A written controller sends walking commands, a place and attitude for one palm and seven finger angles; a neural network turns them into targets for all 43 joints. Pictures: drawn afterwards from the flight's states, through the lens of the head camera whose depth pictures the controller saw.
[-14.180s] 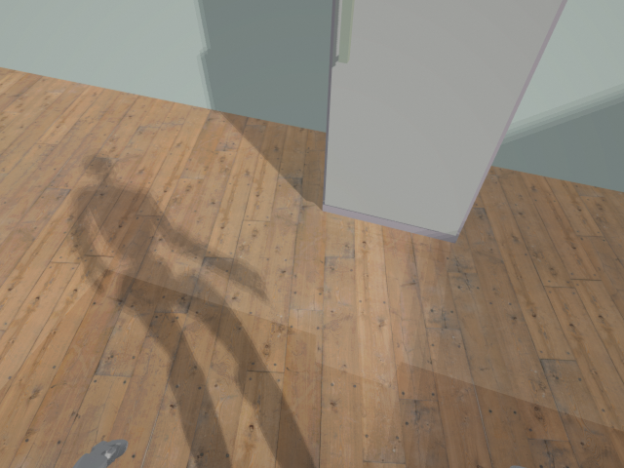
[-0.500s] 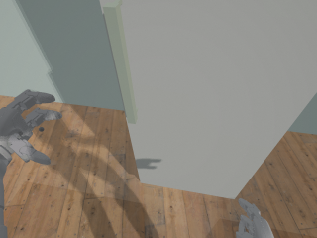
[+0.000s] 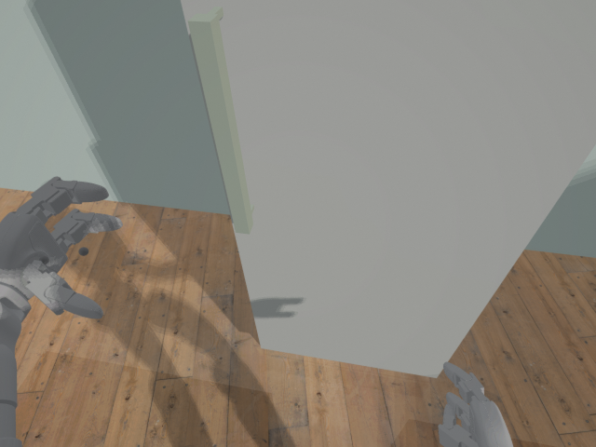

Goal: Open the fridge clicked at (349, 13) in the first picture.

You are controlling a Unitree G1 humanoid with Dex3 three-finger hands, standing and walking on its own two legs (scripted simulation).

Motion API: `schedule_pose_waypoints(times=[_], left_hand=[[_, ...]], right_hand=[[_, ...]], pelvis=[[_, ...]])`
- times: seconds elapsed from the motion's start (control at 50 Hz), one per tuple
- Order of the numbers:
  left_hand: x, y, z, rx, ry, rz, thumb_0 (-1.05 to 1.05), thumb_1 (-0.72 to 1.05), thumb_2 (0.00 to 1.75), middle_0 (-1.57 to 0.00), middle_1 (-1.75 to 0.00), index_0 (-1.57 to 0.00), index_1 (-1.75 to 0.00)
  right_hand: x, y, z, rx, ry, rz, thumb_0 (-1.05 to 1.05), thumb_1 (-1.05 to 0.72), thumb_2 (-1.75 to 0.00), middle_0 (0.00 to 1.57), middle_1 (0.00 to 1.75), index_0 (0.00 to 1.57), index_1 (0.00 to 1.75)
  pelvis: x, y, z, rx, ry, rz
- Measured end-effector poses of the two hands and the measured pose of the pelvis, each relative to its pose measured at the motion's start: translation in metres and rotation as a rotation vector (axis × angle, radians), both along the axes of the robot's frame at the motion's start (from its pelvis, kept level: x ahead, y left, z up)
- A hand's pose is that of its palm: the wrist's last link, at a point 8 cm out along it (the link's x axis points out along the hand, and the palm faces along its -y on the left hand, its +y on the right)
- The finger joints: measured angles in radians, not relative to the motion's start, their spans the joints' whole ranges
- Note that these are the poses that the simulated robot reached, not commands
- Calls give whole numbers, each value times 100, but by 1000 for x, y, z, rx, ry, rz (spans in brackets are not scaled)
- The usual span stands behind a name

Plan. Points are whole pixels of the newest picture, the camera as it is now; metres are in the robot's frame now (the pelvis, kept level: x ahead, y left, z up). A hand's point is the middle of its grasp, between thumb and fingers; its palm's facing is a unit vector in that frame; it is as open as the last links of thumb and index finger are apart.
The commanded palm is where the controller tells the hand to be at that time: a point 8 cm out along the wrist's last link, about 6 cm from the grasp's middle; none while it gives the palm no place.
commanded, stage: move the hooked fingers beside the handle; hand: left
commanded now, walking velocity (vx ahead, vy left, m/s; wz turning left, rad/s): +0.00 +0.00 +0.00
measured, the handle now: (233, 140) +0.51 +0.16 +0.16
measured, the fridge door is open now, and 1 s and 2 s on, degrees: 0 0 0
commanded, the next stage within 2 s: none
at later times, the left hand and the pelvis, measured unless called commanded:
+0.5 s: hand (122, 220) +0.33 +0.27 +0.15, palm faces -0.02 -1.00 -0.05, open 14.0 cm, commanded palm +0.30 +0.30 +0.16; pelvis -0.01 +0.00 +0.00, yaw -1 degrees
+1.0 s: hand (157, 188) +0.39 +0.24 +0.16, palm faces -0.05 -1.00 -0.03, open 14.0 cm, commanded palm +0.37 +0.29 +0.15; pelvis +0.00 +0.00 +0.00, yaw -1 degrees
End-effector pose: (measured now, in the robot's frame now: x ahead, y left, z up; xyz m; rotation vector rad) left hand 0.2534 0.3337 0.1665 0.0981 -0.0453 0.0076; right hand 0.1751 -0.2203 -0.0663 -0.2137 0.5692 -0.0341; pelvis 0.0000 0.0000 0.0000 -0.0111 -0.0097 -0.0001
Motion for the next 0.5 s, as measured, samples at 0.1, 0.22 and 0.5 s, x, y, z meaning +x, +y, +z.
schedule_pose_waypoints(times=[0.1, 0.22, 0.5], left_hand=[[1, -1, -3, -15, -5, 17, -1, -50, 30, -30, -120, -31, -120], [19, -6, -9, -16, 30, 0, -1, -50, 30, -30, -120, -31, -120], [61, -14, -11, -44, 48, -27, -1, -50, 30, -30, -120, -30, -120]], right_hand=[[-5, -2, -1, -10, 8, 3, 1, -90, -90, 20, 30, 21, 30], [-15, -7, -5, -28, 36, -20, 1, -90, -90, 20, 30, 21, 30], [-42, -23, -14, -37, 105, -87, 1, -90, -90, 20, 30, 21, 30]], pelvis=[[-4, 0, 0, -1, -8, 6], [-8, 0, -1, 1, 0, 9], [-7, 1, -2, 10, 34, -15]])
